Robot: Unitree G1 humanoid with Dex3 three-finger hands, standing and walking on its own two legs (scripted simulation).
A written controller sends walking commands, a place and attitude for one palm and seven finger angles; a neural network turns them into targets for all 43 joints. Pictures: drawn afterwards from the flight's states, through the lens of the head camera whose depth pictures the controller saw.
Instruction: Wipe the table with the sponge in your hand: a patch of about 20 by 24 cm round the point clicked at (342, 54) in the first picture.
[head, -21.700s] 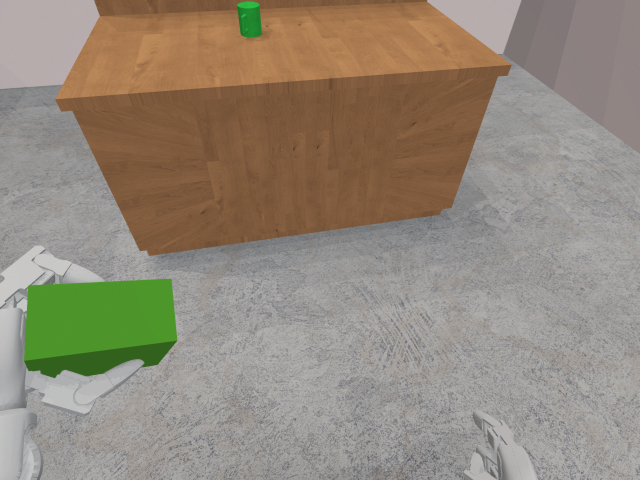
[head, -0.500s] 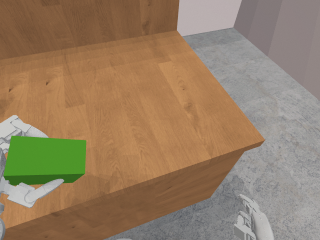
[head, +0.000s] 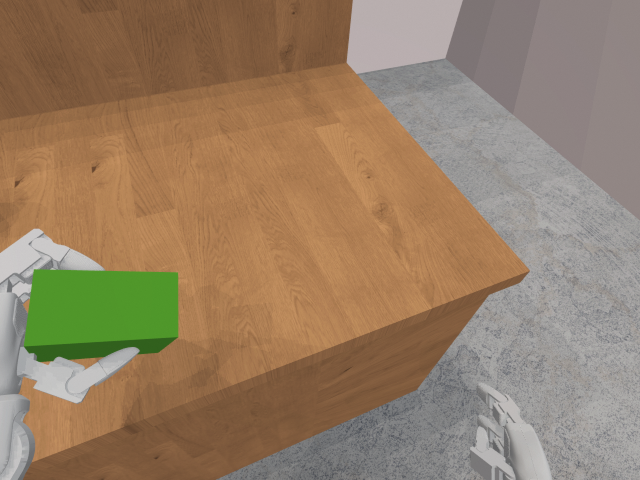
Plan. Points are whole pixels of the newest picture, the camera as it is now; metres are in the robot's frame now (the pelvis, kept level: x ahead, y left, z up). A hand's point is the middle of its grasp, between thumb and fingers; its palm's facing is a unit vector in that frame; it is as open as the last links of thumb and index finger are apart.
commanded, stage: come to a stop and stand still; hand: left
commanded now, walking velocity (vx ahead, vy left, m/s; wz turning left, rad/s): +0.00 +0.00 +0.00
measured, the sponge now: (126, 317) +0.23 +0.21 +0.13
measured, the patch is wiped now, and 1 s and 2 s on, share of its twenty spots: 0.00 0.00 0.00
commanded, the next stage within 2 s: look again from close up in 0.52 s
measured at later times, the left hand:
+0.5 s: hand (16, 317) +0.21 +0.29 +0.16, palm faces +0.40 -0.84 -0.36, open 10.2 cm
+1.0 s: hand (27, 308) +0.22 +0.28 +0.16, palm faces +0.39 -0.84 -0.37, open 10.2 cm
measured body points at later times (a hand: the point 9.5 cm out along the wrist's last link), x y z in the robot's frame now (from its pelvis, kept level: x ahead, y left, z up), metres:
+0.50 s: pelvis +0.00 +0.04 +0.01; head +0.02 +0.06 +0.46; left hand +0.18 +0.33 +0.18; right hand +0.18 -0.16 -0.06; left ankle +0.02 +0.10 -0.73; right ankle +0.02 -0.10 -0.73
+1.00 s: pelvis +0.01 +0.03 +0.01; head +0.03 +0.05 +0.46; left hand +0.19 +0.33 +0.18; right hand +0.21 -0.19 -0.06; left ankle +0.02 +0.10 -0.73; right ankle +0.02 -0.10 -0.73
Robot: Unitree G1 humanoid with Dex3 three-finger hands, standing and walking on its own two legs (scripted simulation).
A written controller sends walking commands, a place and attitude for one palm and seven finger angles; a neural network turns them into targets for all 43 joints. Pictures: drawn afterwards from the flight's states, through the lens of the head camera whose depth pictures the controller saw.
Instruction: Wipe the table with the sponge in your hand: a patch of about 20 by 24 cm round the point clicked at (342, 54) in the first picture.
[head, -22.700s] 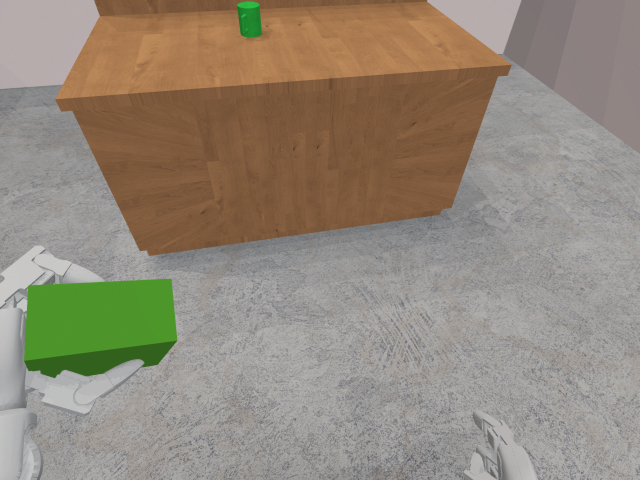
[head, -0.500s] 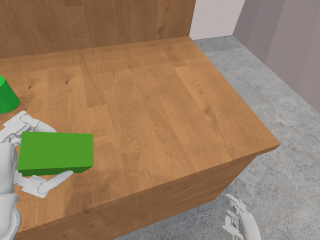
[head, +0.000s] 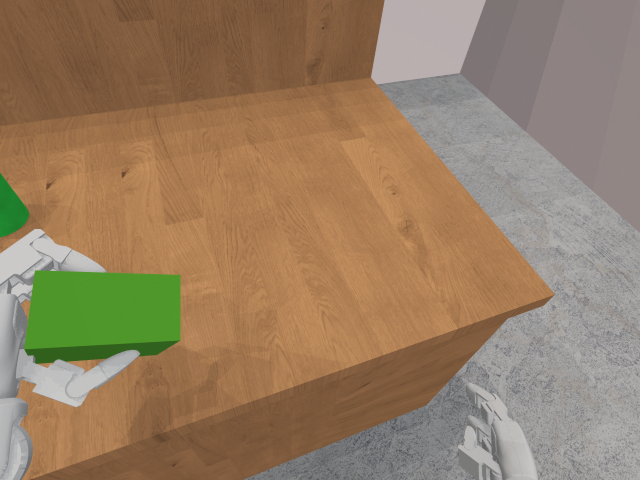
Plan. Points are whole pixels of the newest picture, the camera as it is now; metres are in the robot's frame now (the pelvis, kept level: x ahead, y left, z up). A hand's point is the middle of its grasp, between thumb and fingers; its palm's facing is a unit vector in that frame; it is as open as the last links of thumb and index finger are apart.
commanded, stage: come to a stop and stand still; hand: left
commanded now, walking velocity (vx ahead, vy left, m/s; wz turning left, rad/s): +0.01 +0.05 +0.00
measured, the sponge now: (126, 319) +0.23 +0.22 +0.13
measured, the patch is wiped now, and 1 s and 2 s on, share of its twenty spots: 0.00 0.00 0.00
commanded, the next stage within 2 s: look again from close up in 0.90 s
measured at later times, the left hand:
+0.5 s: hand (48, 314) +0.22 +0.27 +0.15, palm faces +0.43 -0.83 -0.36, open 10.2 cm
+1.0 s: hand (59, 313) +0.21 +0.26 +0.16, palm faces +0.37 -0.85 -0.38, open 10.2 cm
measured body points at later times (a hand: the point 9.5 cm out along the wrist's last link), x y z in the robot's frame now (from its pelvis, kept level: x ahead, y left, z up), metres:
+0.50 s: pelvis -0.01 +0.00 +0.00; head +0.02 +0.03 +0.44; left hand +0.19 +0.31 +0.17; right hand +0.17 -0.22 -0.07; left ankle +0.01 +0.07 -0.74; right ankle +0.01 -0.13 -0.74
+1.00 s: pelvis +0.00 +0.01 +0.00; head +0.03 +0.04 +0.45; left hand +0.19 +0.30 +0.18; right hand +0.18 -0.21 -0.07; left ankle +0.01 +0.07 -0.74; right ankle +0.01 -0.13 -0.74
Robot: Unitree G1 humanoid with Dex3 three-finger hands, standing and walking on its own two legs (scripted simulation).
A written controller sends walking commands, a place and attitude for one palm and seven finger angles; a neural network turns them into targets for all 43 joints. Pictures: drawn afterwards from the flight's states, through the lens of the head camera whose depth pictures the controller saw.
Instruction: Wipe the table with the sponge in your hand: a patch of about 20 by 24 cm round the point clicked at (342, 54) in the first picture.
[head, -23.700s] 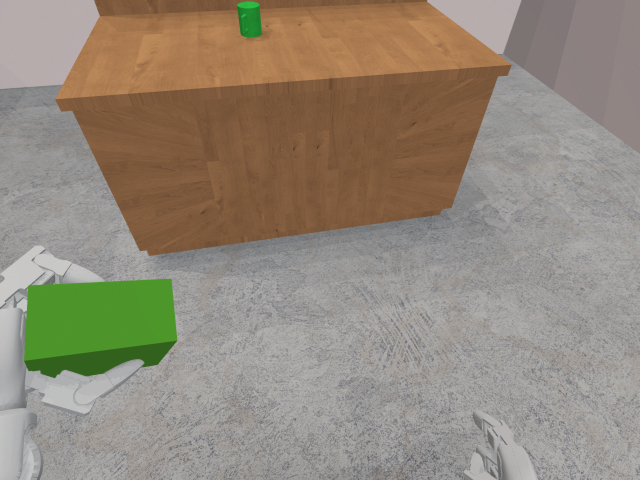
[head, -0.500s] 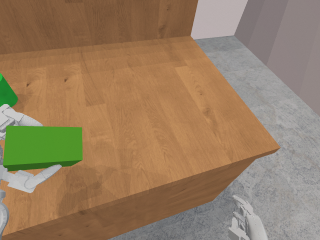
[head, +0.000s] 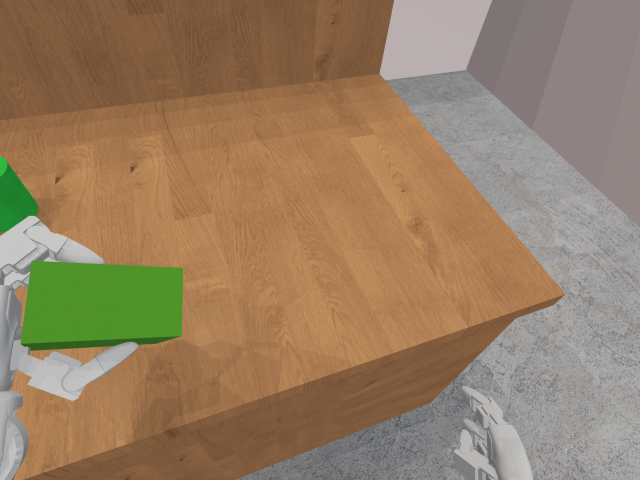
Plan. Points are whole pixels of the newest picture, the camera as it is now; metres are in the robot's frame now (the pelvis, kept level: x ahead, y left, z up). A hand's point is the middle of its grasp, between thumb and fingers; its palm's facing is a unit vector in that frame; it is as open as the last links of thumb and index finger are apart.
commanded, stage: look again from close up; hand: left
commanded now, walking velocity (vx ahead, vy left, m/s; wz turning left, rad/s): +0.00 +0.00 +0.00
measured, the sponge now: (126, 309) +0.23 +0.21 +0.14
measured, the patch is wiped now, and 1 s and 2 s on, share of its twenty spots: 0.00 0.00 0.00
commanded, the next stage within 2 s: come to a stop and stand still in 0.28 s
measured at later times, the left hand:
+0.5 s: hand (85, 315) +0.22 +0.24 +0.15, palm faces +0.37 -0.85 -0.38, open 10.2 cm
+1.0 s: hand (65, 303) +0.22 +0.26 +0.16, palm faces +0.43 -0.83 -0.36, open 10.2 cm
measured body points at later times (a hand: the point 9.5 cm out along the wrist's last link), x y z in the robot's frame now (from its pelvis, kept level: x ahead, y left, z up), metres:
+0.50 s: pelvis +0.00 -0.01 +0.00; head +0.02 +0.01 +0.45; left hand +0.19 +0.28 +0.17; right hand +0.18 -0.24 -0.07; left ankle +0.02 +0.06 -0.74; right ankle +0.01 -0.14 -0.74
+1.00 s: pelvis +0.00 -0.01 +0.00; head +0.03 +0.02 +0.45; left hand +0.19 +0.30 +0.18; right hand +0.19 -0.23 -0.07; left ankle +0.02 +0.06 -0.74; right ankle +0.01 -0.14 -0.74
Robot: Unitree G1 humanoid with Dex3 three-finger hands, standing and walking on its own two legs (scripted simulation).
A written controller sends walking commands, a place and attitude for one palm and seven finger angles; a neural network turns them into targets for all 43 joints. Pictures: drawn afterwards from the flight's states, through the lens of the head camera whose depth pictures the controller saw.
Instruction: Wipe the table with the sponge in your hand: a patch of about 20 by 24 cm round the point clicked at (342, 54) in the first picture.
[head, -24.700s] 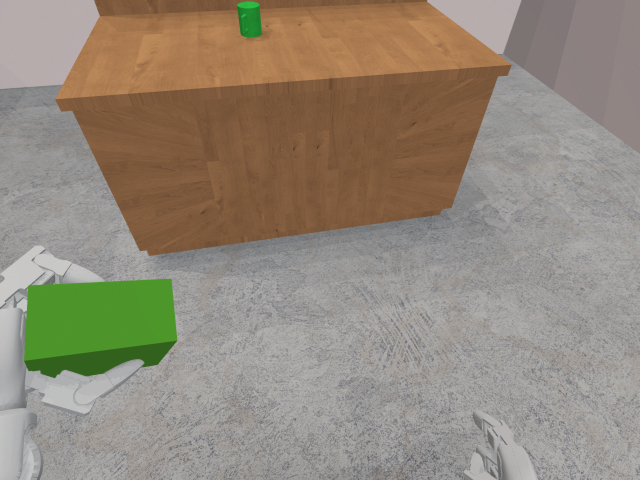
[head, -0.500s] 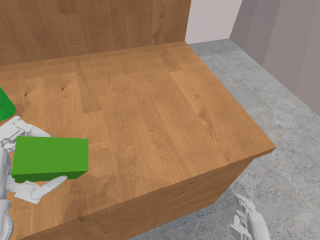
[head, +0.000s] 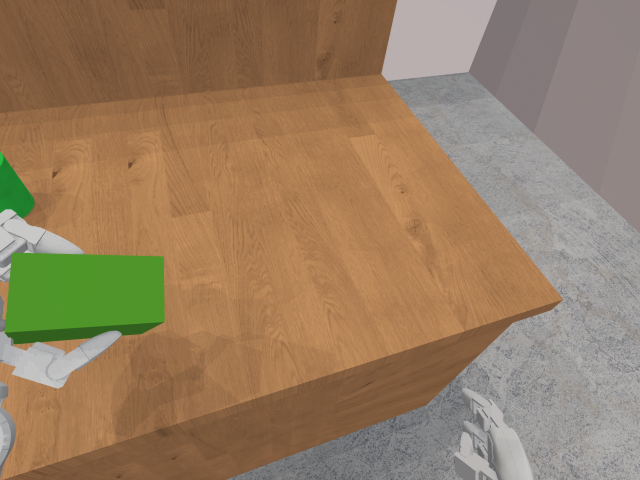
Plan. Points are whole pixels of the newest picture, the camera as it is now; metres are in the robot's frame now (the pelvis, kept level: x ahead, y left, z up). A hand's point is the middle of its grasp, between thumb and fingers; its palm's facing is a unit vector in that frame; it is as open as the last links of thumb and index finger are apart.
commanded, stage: come to a stop and stand still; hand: left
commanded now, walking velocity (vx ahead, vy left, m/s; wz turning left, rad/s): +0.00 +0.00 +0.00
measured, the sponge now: (109, 300) +0.24 +0.24 +0.14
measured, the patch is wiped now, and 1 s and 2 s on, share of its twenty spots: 0.00 0.00 0.00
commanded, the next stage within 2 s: look again from close up in 0.30 s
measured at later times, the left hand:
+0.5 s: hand (77, 314) +0.21 +0.25 +0.16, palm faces +0.37 -0.85 -0.37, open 10.2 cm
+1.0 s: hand (56, 269) +0.23 +0.26 +0.19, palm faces +0.38 -0.79 -0.47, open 10.2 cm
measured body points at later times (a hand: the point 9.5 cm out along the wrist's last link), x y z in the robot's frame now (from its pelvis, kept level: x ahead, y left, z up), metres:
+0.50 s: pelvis -0.01 +0.00 +0.00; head +0.02 +0.02 +0.45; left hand +0.19 +0.29 +0.18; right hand +0.17 -0.22 -0.07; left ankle +0.01 +0.07 -0.74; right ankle +0.01 -0.13 -0.74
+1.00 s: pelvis -0.01 -0.01 -0.01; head -0.01 -0.02 +0.44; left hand +0.21 +0.30 +0.22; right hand +0.20 -0.23 -0.08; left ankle +0.01 +0.07 -0.74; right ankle +0.00 -0.13 -0.74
